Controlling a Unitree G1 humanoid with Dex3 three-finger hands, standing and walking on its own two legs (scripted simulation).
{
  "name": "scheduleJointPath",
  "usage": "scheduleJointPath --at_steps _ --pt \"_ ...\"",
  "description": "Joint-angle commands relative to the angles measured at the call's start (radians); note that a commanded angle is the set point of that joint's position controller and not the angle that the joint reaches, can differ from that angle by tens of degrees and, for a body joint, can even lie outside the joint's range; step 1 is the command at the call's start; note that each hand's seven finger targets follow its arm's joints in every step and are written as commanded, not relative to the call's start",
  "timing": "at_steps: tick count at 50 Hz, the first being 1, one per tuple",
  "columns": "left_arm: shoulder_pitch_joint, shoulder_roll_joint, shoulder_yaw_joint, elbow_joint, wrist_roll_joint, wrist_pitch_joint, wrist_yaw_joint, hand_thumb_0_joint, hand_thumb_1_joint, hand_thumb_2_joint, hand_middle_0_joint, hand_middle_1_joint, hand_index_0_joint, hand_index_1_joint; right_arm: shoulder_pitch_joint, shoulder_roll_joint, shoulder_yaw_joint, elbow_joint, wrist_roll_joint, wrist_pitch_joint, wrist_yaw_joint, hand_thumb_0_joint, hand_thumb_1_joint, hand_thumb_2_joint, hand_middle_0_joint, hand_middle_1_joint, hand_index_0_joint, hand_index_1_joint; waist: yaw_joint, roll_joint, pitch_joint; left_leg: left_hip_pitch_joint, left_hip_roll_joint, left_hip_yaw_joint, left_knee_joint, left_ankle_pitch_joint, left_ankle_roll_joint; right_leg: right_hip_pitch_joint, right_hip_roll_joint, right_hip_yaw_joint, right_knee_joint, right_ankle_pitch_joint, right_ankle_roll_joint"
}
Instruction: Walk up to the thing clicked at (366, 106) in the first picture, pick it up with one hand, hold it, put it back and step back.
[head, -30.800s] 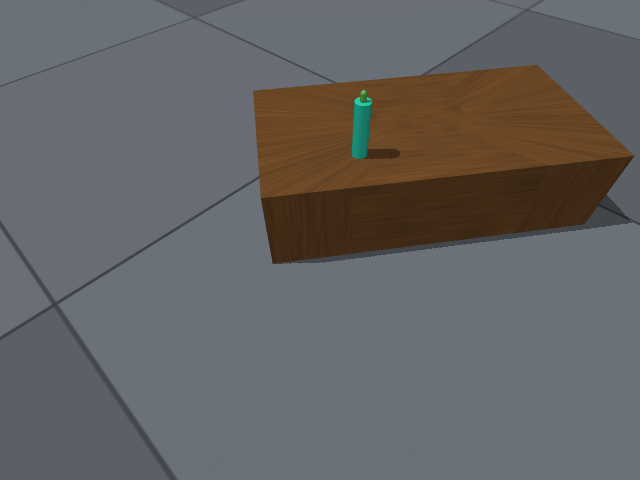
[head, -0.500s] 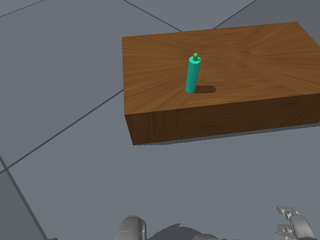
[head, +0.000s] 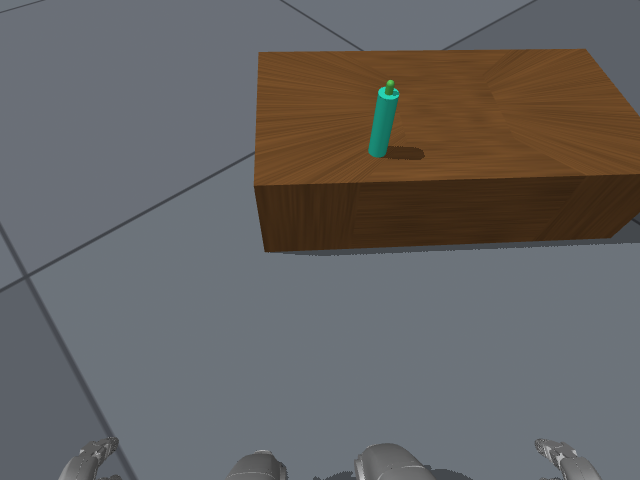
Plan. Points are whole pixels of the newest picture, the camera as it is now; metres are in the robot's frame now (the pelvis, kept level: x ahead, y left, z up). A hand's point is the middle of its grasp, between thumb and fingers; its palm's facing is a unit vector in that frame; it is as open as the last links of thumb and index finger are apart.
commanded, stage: step back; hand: right
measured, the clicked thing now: (383, 119) +1.04 -0.18 -0.28
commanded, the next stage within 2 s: stand in 1.30 s
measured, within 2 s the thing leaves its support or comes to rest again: neither
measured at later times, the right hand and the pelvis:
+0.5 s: hand out of the picture -0.05 -0.29 -0.16, palm faces -0.11 +0.92 -0.37, open 7.4 cm; pelvis -0.12 -0.02 +0.00, yaw +4 degrees
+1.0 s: hand out of the picture +0.01 -0.26 -0.14, palm faces -0.10 +0.91 -0.40, open 7.4 cm; pelvis -0.09 +0.00 +0.00, yaw +4 degrees
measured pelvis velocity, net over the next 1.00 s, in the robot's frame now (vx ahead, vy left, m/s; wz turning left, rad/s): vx -0.09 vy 0.00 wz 0.07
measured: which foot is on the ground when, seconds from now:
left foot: down 0.00-0.14, up 0.16-0.42, down 0.44-1.00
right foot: up 0.00-0.08, down 0.10-1.00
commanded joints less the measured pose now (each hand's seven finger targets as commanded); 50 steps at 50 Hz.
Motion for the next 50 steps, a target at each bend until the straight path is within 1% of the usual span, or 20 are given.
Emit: scheduleJointPath --at_steps 1,4,5,6,7,8,11,17,21,22,23,24,27,32,34,35,43,45,47,50 --pt "0.053 0.159 0.048 -0.049 0.007 -0.037 0.006 0.0 0.9 0.9 -0.2 -0.3 -0.2 -0.3 0.007 -0.287 -0.088 -0.082 -0.002 -0.009 -0.016 0.0 -0.9 -0.9 0.2 0.3 0.2 0.3 -0.012 0.228 -0.218 0.237 0.246 -0.235 -0.14 0.287 0.217 0.038 -0.073 -0.046 -0.357 -0.008 0.002" --pt "0.174 0.155 0.052 0.031 0.01 -0.059 0.006 0.0 0.9 0.9 -0.2 -0.3 -0.2 -0.3 -0.019 -0.3 -0.083 -0.081 0.01 0.015 -0.003 0.0 -0.9 -0.9 0.2 0.3 0.2 0.3 0.03 0.215 -0.277 0.13 0.172 -0.15 -0.067 0.139 0.145 0.269 -0.029 -0.161 -0.72 0.186 -0.031" --pt "0.188 0.193 0.065 0.045 0.026 -0.065 0.008 0.0 0.9 0.9 -0.2 -0.3 -0.2 -0.3 -0.016 -0.248 -0.068 -0.082 0.014 0.019 0.0 0.0 -0.9 -0.9 0.2 0.3 0.2 0.3 0.029 0.131 -0.236 -0.04 0.118 -0.123 0.026 -0.018 0.087 0.333 -0.086 -0.038 -0.742 0.189 -0.051" --pt "0.183 0.288 0.091 0.029 0.036 -0.07 0.01 0.0 0.9 0.9 -0.2 -0.3 -0.2 -0.3 -0.015 -0.164 -0.044 -0.105 0.018 0.015 0.001 0.0 -0.9 -0.9 0.2 0.3 0.2 0.3 0.033 -0.154 -0.175 -0.291 -0.063 -0.057 0.211 -0.276 0.016 0.339 -0.294 0.3 -0.806 0.091 -0.112" --pt "0.106 0.393 0.108 -0.009 0.039 -0.068 0.014 0.0 0.9 0.9 -0.2 -0.3 -0.2 -0.3 -0.096 -0.2 -0.069 -0.12 0.015 0.018 -0.02 0.0 -0.9 -0.9 0.2 0.3 0.2 0.3 0.094 -0.232 -0.128 -0.209 -0.09 -0.155 0.412 -0.409 -0.026 0.035 -0.517 0.499 -0.892 0.087 -0.291" --pt "0.05 0.368 0.102 -0.027 0.032 -0.077 0.02 0.0 0.9 0.9 -0.2 -0.3 -0.2 -0.3 -0.102 -0.241 -0.081 -0.108 0.02 0.02 -0.019 0.0 -0.9 -0.9 0.2 0.3 0.2 0.3 0.063 -0.156 -0.064 -0.175 -0.062 -0.223 0.537 -0.352 -0.029 -0.062 -0.523 0.486 -0.904 0.065 -0.313" --pt "-0.06 0.252 0.072 -0.031 0.036 -0.093 0.026 0.0 0.9 0.9 -0.2 -0.3 -0.2 -0.3 0.02 -0.221 -0.066 -0.031 0.033 0.009 -0.012 0.0 -0.9 -0.9 0.2 0.3 0.2 0.3 -0.026 -0.082 -0.084 -0.162 -0.114 -0.159 0.579 -0.201 -0.031 0.065 -0.31 0.126 -0.737 0.323 -0.193" --pt "0.086 0.279 0.085 0.019 0.037 -0.105 0.018 0.0 0.9 0.9 -0.2 -0.3 -0.2 -0.3 -0.047 -0.225 -0.07 -0.027 0.002 -0.013 0.023 0.0 -0.9 -0.9 0.2 0.3 0.2 0.3 0.08 -0.168 -0.098 -0.168 -0.031 -0.065 0.188 -0.311 -0.039 0.281 -0.345 0.207 -0.794 -0.118 -0.211" --pt "0.053 0.236 0.05 0.023 0.024 -0.089 0.005 0.0 0.9 0.9 -0.2 -0.3 -0.2 -0.3 0.08 -0.207 -0.082 0.07 0.009 -0.042 0.027 0.0 -0.9 -0.9 0.2 0.3 0.2 0.3 0.005 -0.092 -0.136 0.251 -0.071 0.031 -0.23 -0.153 0.008 0.087 -0.266 0.038 -0.653 0.052 -0.142" --pt "0.067 0.186 0.032 0.024 0.023 -0.087 0.005 0.0 0.9 0.9 -0.2 -0.3 -0.2 -0.3 0.127 -0.233 -0.097 0.086 -0.002 -0.049 0.023 0.0 -0.9 -0.9 0.2 0.3 0.2 0.3 -0.019 0.015 -0.17 0.386 0.007 -0.123 -0.25 -0.2 0.037 -0.038 -0.22 -0.019 -0.513 0.085 -0.101" --pt "0.027 0.131 0.013 0.013 0.002 -0.091 0.0 0.0 0.9 0.9 -0.2 -0.3 -0.2 -0.3 0.111 -0.315 -0.104 0.072 -0.003 -0.055 0.02 0.0 -0.9 -0.9 0.2 0.3 0.2 0.3 -0.035 0.226 -0.156 0.348 0.25 -0.53 -0.375 -0.493 0.148 -0.199 -0.084 -0.141 -0.353 0.003 -0.027" --pt "-0.053 0.227 0.046 0.022 0.011 -0.095 0.007 0.0 0.9 0.9 -0.2 -0.3 -0.2 -0.3 0.101 -0.37 -0.115 0.064 0.007 -0.056 0.024 0.0 -0.9 -0.9 0.2 0.3 0.2 0.3 -0.063 0.143 -0.08 0.148 0.338 -0.607 -0.408 -0.571 0.257 -0.125 -0.116 -0.078 -0.248 -0.072 -0.027" --pt "0.02 0.186 0.031 0.06 -0.003 -0.11 -0.01 0.0 0.9 0.9 -0.2 -0.3 -0.2 -0.3 0.009 -0.273 -0.079 0.055 0.001 -0.068 0.018 0.0 -0.9 -0.9 0.2 0.3 0.2 0.3 0.004 0.116 -0.07 0.146 0.22 -0.342 -0.309 -0.288 0.178 -0.029 -0.134 -0.08 -0.357 0.044 -0.04" --pt "0.13 0.192 0.05 0.134 0.018 -0.13 0.002 0.0 0.9 0.9 -0.2 -0.3 -0.2 -0.3 -0.02 -0.195 -0.055 0.045 0.013 -0.036 0.026 0.0 -0.9 -0.9 0.2 0.3 0.2 0.3 0.054 0.064 -0.107 -0.124 0.081 -0.127 -0.067 -0.284 0.062 0.413 -0.079 -0.082 -0.728 0.178 -0.052" --pt "0.136 0.33 0.079 0.13 0.026 -0.145 0.008 0.0 0.9 0.9 -0.2 -0.3 -0.2 -0.3 -0.024 -0.185 -0.058 0.04 0.007 -0.032 0.014 0.0 -0.9 -0.9 0.2 0.3 0.2 0.3 0.071 -0.134 -0.045 -0.221 -0.042 -0.074 0.296 -0.385 -0.001 0.242 -0.46 0.466 -0.965 -0.279 -0.225" --pt "0.082 0.321 0.079 0.099 0.023 -0.146 0.007 0.0 0.9 0.9 -0.2 -0.3 -0.2 -0.3 0.003 -0.23 -0.07 0.055 0.01 -0.034 0.014 0.0 -0.9 -0.9 0.2 0.3 0.2 0.3 0.047 -0.064 -0.003 -0.192 -0.016 -0.132 0.345 -0.351 -0.003 0.176 -0.484 0.479 -0.966 -0.279 -0.271" --pt "-0.053 0.228 0.031 0.076 0.012 -0.128 0.001 0.0 0.9 0.9 -0.2 -0.3 -0.2 -0.3 0.095 -0.173 -0.072 0.13 0.007 -0.051 0.03 0.0 -0.9 -0.9 0.2 0.3 0.2 0.3 -0.028 -0.109 -0.12 0.192 -0.034 0.039 -0.077 -0.099 -0.01 0.042 -0.273 0.016 -0.732 0.172 -0.145" --pt "-0.024 0.149 0.001 0.082 0.003 -0.117 -0.002 0.0 0.9 0.9 -0.2 -0.3 -0.2 -0.3 0.098 -0.207 -0.08 0.136 -0.007 -0.062 0.014 0.0 -0.9 -0.9 0.2 0.3 0.2 0.3 -0.036 0.042 -0.156 0.284 0.069 -0.131 -0.219 -0.051 0.013 -0.014 -0.197 -0.055 -0.547 0.271 -0.086" --pt "-0.005 0.188 0.015 0.119 -0.015 -0.101 0.007 0.0 0.9 0.9 -0.2 -0.3 -0.2 -0.3 -0.005 -0.307 -0.084 0.102 0.003 -0.07 0.012 0.0 -0.9 -0.9 0.2 0.3 0.2 0.3 -0.011 0.155 -0.127 0.072 0.308 -0.446 -0.338 -0.209 0.188 0.071 -0.107 -0.086 -0.375 -0.013 -0.027" --pt "0.024 0.158 0.005 0.147 -0.015 -0.107 0.008 0.0 0.9 0.9 -0.2 -0.3 -0.2 -0.3 -0.067 -0.249 -0.062 0.102 0.0 -0.076 0.006 0.0 -0.9 -0.9 0.2 0.3 0.2 0.3 0.025 0.159 -0.144 0.156 0.229 -0.269 -0.231 0.103 0.14 0.089 -0.121 -0.08 -0.479 0.059 -0.044"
